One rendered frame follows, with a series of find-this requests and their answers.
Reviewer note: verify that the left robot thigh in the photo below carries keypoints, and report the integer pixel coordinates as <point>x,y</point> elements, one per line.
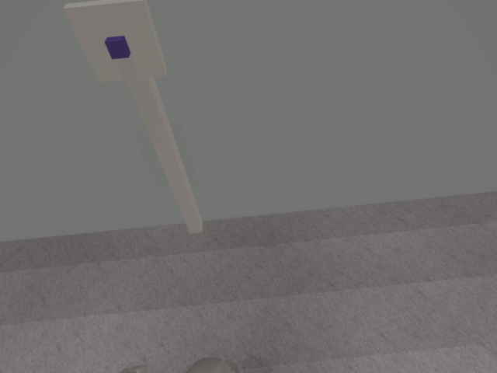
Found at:
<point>210,365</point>

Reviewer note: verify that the button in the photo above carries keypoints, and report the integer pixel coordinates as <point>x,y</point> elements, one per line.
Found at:
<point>117,47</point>

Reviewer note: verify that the panel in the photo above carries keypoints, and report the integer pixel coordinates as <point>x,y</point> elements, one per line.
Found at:
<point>92,23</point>

